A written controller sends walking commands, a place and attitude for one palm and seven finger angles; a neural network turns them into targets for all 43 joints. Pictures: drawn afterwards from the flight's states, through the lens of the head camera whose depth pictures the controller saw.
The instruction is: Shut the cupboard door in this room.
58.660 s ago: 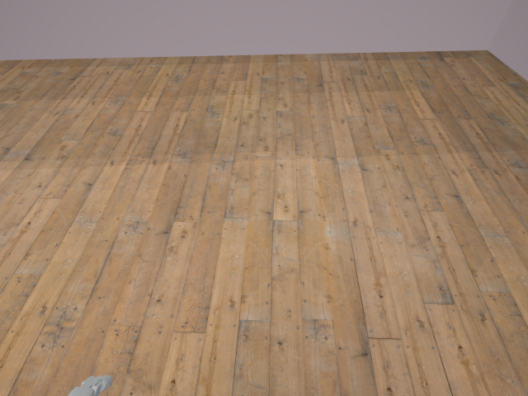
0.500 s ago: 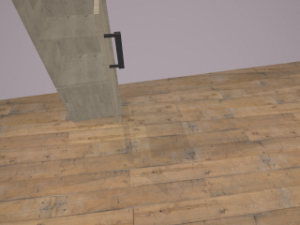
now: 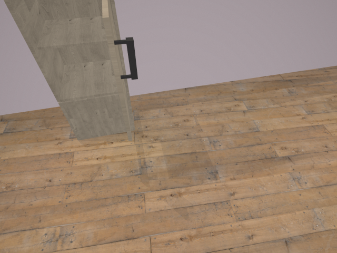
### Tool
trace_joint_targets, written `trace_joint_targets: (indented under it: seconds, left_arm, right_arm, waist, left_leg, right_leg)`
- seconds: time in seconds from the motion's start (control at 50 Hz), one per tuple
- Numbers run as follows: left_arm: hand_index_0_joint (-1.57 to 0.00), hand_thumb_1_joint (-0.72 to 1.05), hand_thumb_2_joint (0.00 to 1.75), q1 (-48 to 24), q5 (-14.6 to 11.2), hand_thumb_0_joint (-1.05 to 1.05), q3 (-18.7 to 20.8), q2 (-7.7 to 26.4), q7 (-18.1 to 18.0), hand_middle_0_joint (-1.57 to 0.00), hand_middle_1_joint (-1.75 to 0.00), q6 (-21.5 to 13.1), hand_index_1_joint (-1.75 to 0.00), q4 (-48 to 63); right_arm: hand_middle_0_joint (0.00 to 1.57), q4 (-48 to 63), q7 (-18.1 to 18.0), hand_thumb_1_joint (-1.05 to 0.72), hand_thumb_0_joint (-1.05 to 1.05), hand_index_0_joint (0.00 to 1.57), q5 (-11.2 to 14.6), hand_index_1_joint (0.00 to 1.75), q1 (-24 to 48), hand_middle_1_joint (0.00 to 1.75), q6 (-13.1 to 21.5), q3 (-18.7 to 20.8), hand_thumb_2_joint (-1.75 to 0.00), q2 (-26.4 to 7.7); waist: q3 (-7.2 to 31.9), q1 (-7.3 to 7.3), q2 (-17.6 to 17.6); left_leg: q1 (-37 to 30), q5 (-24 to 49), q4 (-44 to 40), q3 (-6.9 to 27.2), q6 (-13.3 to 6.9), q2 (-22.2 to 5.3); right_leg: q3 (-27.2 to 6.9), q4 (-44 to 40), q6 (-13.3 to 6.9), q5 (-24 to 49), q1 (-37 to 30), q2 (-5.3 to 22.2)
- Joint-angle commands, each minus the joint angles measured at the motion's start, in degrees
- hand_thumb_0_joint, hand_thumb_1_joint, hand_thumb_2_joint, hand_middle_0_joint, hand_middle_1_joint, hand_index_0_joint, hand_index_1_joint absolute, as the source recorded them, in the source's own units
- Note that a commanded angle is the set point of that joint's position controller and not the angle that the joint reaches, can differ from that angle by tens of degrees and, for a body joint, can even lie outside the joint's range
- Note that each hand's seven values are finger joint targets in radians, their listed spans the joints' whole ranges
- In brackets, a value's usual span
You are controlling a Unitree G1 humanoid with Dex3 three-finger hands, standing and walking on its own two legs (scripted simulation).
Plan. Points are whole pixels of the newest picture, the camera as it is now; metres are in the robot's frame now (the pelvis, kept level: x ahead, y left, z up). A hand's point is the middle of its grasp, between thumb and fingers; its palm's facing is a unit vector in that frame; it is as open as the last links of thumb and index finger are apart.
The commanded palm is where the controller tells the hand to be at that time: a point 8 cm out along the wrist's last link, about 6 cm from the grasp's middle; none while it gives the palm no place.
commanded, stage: look at it before walking up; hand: left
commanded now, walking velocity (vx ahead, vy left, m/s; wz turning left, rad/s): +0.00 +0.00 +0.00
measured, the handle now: (126, 60) +0.72 +0.20 +0.06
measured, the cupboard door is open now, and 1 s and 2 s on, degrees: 88 88 88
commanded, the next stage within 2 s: walk around to get in front in 0.58 s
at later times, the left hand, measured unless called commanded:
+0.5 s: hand out of the picture +0.01 +0.18 -0.18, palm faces +0.03 -0.98 -0.19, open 7.3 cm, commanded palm none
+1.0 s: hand out of the picture +0.02 +0.16 -0.18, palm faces -0.08 -0.97 -0.24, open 7.3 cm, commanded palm none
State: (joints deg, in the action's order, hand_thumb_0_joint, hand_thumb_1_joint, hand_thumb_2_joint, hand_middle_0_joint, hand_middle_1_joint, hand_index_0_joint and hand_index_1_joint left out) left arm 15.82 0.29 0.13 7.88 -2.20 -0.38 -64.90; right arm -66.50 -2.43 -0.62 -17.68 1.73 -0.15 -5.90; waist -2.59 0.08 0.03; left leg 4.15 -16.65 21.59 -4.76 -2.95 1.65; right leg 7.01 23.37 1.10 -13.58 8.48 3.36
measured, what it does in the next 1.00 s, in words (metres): stands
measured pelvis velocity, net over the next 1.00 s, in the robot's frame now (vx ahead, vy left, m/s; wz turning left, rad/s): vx -0.02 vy -0.02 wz -0.14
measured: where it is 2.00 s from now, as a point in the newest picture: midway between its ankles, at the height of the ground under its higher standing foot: outside the picture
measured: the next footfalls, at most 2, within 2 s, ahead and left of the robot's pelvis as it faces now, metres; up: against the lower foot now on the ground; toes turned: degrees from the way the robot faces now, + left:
left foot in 1.62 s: +0.10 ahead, +0.06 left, +0.00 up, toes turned -29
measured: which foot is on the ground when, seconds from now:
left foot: down 0.00-1.00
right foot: down 0.00-1.00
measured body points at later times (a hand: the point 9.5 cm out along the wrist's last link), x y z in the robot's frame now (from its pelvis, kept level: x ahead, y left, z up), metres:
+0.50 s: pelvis +0.00 +0.01 +0.00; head +0.01 +0.01 +0.45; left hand +0.01 +0.23 -0.16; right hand +0.00 -0.22 -0.16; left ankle -0.05 +0.08 -0.74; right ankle -0.01 -0.13 -0.74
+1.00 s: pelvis -0.02 -0.02 -0.01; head +0.01 -0.05 +0.44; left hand +0.03 +0.22 -0.16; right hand -0.02 -0.26 -0.18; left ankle -0.05 +0.08 -0.74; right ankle -0.03 -0.12 -0.72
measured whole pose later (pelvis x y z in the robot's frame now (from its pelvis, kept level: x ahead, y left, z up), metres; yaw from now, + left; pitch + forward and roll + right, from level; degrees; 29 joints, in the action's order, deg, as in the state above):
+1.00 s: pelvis -0.02 -0.02 -0.01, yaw -8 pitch -2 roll +2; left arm 13.9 1.3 3.2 9.8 0.2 3.9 -59.8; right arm -60.6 -2.3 -1.6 -13.3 -0.3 2.7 -9.8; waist -5.3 -0.6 1.2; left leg 6.7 -20.4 29.0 -12.0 -1.6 -1.4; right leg 3.0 48.1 0.7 -26.5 20.6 2.4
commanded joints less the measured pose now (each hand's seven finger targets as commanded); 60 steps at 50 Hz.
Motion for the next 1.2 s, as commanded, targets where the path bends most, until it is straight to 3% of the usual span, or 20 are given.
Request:
trace_joint_targets:
  seconds: [0.0, 0.4, 0.68, 0.72, 0.76, 0.82, 0.88, 0.92, 0.98, 1.0, 1.02, 1.04, 1.06, 1.08, 1.1, 1.12, 1.14, 1.18]
  left_arm:
    - [-0.2, 0.9, 0.9, 4.3, 0.0, 0.0, 0.8, 4.5, -0.3, -0.2, -0.3, -0.5, -0.3, 1.4]
    - [-0.2, 0.9, 0.9, 2.1, 0.1, 0.0, 1.5, 7.4, -0.1, -0.2, -0.3, -0.6, -0.3, 2.1]
    - [-0.2, 0.9, 0.9, -0.7, 0.2, 0.0, 1.9, 10.2, 0.3, -0.2, -0.3, -0.6, -0.3, 3.1]
    - [-0.2, 0.9, 0.9, -0.3, 0.1, 0.0, 1.7, 7.4, 0.3, -0.2, -0.3, 0.4, -0.3, 3.3]
    - [-0.2, 0.9, 0.9, -0.9, 0.2, 0.0, 2.1, 7.7, 0.5, -0.2, -0.3, 1.2, -0.3, 3.9]
    - [-0.2, 0.9, 0.9, -2.4, 0.5, 0.0, 3.1, 8.4, 1.1, -0.2, -0.3, 2.1, -0.3, 6.2]
    - [-0.2, 0.9, 0.9, -3.4, 1.0, 0.0, 4.0, 7.9, 1.7, -0.2, -0.3, 3.2, -0.3, 8.7]
    - [-0.2, 0.9, 0.9, -3.8, 1.2, 0.0, 4.6, 7.5, 1.9, -0.2, -0.3, 3.3, -0.3, 10.2]
    - [-0.2, 0.9, 0.9, -1.0, 1.0, 0.0, 4.7, 6.3, 2.5, -0.2, -0.3, 2.6, -0.3, 10.8]
    - [-0.2, 0.9, 0.9, 1.7, 1.0, 0.0, 4.9, 6.7, 2.6, -0.2, -0.3, 2.3, -0.3, 10.2]
    - [-0.2, 0.9, 0.9, 5.3, 1.1, 0.0, 5.2, 7.8, 2.5, -0.2, -0.3, 1.8, -0.3, 9.3]
    - [-0.2, 0.9, 0.9, 8.2, 1.6, 0.0, 6.0, 13.0, 1.9, -0.2, -0.3, 0.9, -0.3, 8.9]
    - [-0.2, 0.9, 0.9, 8.8, 0.9, 0.0, 6.6, 17.2, 1.3, -0.2, -0.3, 0.6, -0.3, 9.3]
    - [-0.2, 0.9, 0.9, 7.8, 0.3, 0.0, 6.7, 16.7, 0.8, -0.2, -0.3, 0.9, -0.3, 10.1]
    - [-0.2, 0.9, 0.9, 4.2, 0.3, 0.0, 7.1, 15.9, 0.7, -0.2, -0.3, 1.0, -0.3, 11.2]
    - [-0.2, 0.9, 0.9, 0.7, 0.5, 0.0, 7.2, 15.0, 0.5, -0.2, -0.3, 1.4, -0.3, 12.4]
    - [-0.2, 0.9, 0.9, -0.7, 0.6, 0.0, 7.0, 14.6, 0.7, -0.2, -0.3, 1.3, -0.3, 13.4]
    - [-0.2, 0.9, 0.9, -0.5, 0.7, 0.0, 6.8, 14.1, 1.0, -0.2, -0.3, 0.7, -0.3, 13.8]
  right_arm:
    - [0.2, 1.3, -0.5, -0.9, 0.0, 0.2, 0.1, 0.3, -4.7, 0.3, 0.7, 1.4, -0.9, -6.4]
    - [0.2, 2.6, -0.7, -0.9, 0.0, 0.2, 0.2, 0.3, -1.9, 0.3, 0.9, 2.2, -0.9, -10.3]
    - [0.2, 3.3, -0.2, -0.9, 0.0, 0.2, 0.1, 0.3, 0.8, 0.3, 0.8, 2.5, -0.9, -12.6]
    - [0.2, 3.2, -0.5, -0.9, 0.0, 0.2, -0.1, 0.3, -0.7, 0.3, 0.1, 2.1, -0.9, -9.4]
    - [0.2, 3.5, -0.8, -0.9, 0.0, 0.2, -0.2, 0.3, -0.7, 0.3, -0.6, 2.4, -0.9, -10.0]
    - [0.2, 5.6, -0.9, -0.9, 0.0, 0.2, -0.3, 0.3, 0.2, 0.3, -1.2, 3.7, -0.9, -12.3]
    - [0.2, 7.5, -0.9, -0.9, 0.0, 0.2, -0.8, 0.3, 0.7, 0.3, -1.3, 4.8, -0.9, -14.0]
    - [0.2, 8.9, -0.6, -0.9, 0.0, 0.2, -0.9, 0.3, 2.1, 0.3, -1.3, 5.3, -0.9, -14.0]
    - [0.2, 10.4, -0.1, -0.9, 0.0, 0.2, -1.1, 0.3, 5.8, 0.3, -1.6, 6.0, -0.9, -15.0]
    - [0.2, 10.9, 0.1, -0.9, 0.0, 0.2, -1.0, 0.3, 6.5, 0.3, -1.8, 6.1, -0.9, -15.2]
    - [0.2, 11.4, 0.3, -0.9, 0.0, 0.2, -0.6, 0.3, 7.1, 0.3, -2.1, 6.2, -0.9, -15.2]
    - [0.2, 13.0, 0.7, -0.9, 0.0, 0.2, -0.1, 0.3, 6.5, 0.3, -2.4, 5.7, -0.9, -12.2]
    - [0.2, 15.9, 1.0, -0.9, 0.0, 0.2, 0.1, 0.3, 8.8, 0.3, -2.7, 5.0, -0.9, -9.5]
    - [0.2, 16.0, 0.8, -0.9, 0.0, 0.2, 0.1, 0.3, 9.1, 0.3, -3.3, 5.2, -0.9, -10.8]
    - [0.2, 15.6, 1.0, -0.9, 0.0, 0.2, 0.1, 0.3, 9.9, 0.3, -3.7, 5.6, -0.9, -10.4]
    - [0.2, 15.4, 1.2, -0.9, 0.0, 0.2, -0.2, 0.3, 10.3, 0.3, -3.8, 5.7, -0.9, -10.8]
    - [0.2, 15.6, 1.4, -0.9, 0.0, 0.2, -0.4, 0.3, 10.7, 0.3, -3.6, 5.6, -0.9, -11.5]
    - [0.2, 15.7, 1.5, -0.9, 0.0, 0.2, -0.6, 0.3, 10.8, 0.3, -3.4, 5.6, -0.9, -11.1]
  waist:
    - [-1.5, -0.4, 0.8]
    - [-1.3, -0.19, 1.2]
    - [-1.7, -0.45, 0.3]
    - [-1.6, -0.05, 1.0]
    - [-1.9, 0.15, 2.6]
    - [-2.0, 0.24, 4.8]
    - [-3.2, 0.73, 8.1]
    - [-3.1, 0.18, 7.2]
    - [-1.1, -1.57, 6.2]
    - [0.4, -2.67, 4.6]
    - [2.1, -4.31, -0.2]
    - [2.4, -5.37, -15.3]
    - [0.7, -5.26, -23.9]
    - [1.6, -4.55, -15.4]
    - [-0.4, -3.46, -10.5]
    - [-1.7, -2.55, -9.1]
    - [-1.9, -2.29, -7.7]
    - [0.6, -2.02, -4.4]
  left_leg:
    - [2.8, 20.3, -4.0, 6.8, 1.4, -8.6]
    - [1.3, 23.8, -4.2, 7.2, 1.7, -8.8]
    - [2.0, 16.9, -5.8, 7.3, 1.7, -9.0]
    - [1.1, 17.7, -3.9, 5.9, 2.0, -9.7]
    - [0.6, 16.7, -3.1, 5.8, 1.9, -11.1]
    - [0.2, 13.4, -3.5, 8.7, -1.0, -15.7]
    - [-0.1, 15.8, -5.4, 11.8, -7.7, -22.9]
    - [1.1, 17.1, -4.1, 9.8, -8.7, -24.2]
    - [2.8, 21.4, 1.9, 3.3, -5.3, -22.0]
    - [3.8, 20.6, 6.4, 0.9, -3.4, -20.9]
    - [6.6, 17.2, 14.4, -2.2, -0.7, -18.1]
    - [15.8, 2.0, 29.1, -5.6, 3.5, -11.5]
    - [25.7, -20.1, 41.2, -2.7, 5.9, -3.9]
    - [25.4, -19.7, 45.5, 4.2, 5.3, -5.0]
    - [26.6, -15.8, 47.2, 5.5, 5.0, -6.2]
    - [27.3, -11.8, 47.8, 5.9, 5.1, -7.2]
    - [27.1, -8.8, 47.2, 6.4, 5.5, -7.3]
    - [26.3, -5.4, 44.4, 6.3, 6.1, -6.5]
  right_leg:
    - [-4.4, -2.0, -1.4, 12.4, -1.6, 4.5]
    - [-4.3, -1.8, -1.7, 13.0, -2.1, 4.4]
    - [-5.5, -3.3, -1.9, 11.2, -1.7, 4.6]
    - [-5.9, -1.2, -1.6, 12.6, 0.9, 4.1]
    - [-6.2, 1.5, -1.3, 11.6, 3.7, 3.4]
    - [-5.6, 9.2, -0.9, 2.7, 10.2, 1.0]
    - [-5.7, 26.5, -0.3, -15.1, 18.7, -0.3]
    - [-6.3, 30.1, -0.3, -16.3, 19.9, 0.6]
    - [-3.2, 20.8, -0.1, -11.8, 13.1, 0.4]
    - [-2.3, 15.2, -0.1, -6.6, 8.8, 0.0]
    - [-2.2, 7.3, -0.3, 1.9, 3.3, -0.4]
    - [-17.9, -2.9, -3.6, 13.3, -2.2, 8.7]
    - [-35.5, -6.5, -10.7, 27.6, -1.6, 19.0]
    - [-34.0, -7.4, -13.9, 20.7, 0.1, 19.3]
    - [-32.3, -8.4, -13.5, 7.6, 3.6, 16.7]
    - [-31.9, -8.5, -11.9, -0.4, 5.7, 14.6]
    - [-30.5, -8.5, -11.1, -1.5, 6.9, 13.4]
    - [-27.5, -7.0, -10.0, 4.9, 4.7, 11.0]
